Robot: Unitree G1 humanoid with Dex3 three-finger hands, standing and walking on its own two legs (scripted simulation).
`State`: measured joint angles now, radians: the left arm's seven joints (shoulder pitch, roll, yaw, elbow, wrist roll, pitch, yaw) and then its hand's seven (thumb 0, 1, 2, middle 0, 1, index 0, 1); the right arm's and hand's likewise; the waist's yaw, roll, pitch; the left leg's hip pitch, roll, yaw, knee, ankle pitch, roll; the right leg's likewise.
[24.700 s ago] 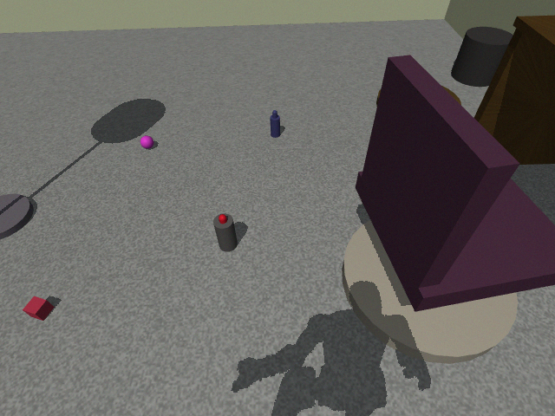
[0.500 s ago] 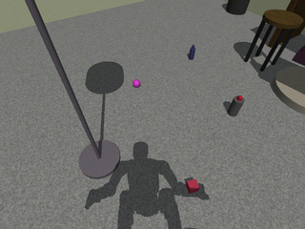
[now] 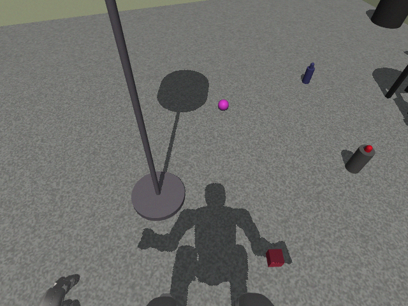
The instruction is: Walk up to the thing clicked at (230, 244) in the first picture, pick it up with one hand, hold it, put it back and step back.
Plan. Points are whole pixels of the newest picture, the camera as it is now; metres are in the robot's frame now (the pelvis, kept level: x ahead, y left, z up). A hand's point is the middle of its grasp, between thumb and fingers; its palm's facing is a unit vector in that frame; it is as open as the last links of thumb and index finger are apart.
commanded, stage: walk up
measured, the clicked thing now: (360, 157) +0.92 -0.91 -0.63
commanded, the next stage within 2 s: stand in 1.46 s
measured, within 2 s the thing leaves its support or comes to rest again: neither
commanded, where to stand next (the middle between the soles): +0.07 -0.01 m, yaw +26 degrees
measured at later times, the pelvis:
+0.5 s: pelvis -0.01 -0.03 +0.01, yaw +15 degrees
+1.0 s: pelvis +0.01 -0.04 +0.01, yaw +25 degrees
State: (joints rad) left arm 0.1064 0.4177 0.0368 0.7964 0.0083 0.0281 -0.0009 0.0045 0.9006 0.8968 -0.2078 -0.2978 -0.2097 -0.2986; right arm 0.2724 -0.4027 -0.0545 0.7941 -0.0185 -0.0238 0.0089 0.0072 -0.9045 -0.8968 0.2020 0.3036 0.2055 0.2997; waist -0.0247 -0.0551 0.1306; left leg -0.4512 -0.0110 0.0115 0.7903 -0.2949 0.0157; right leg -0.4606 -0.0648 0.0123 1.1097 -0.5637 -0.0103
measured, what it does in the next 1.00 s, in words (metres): steps on the spot, turning left: right foot, then left foot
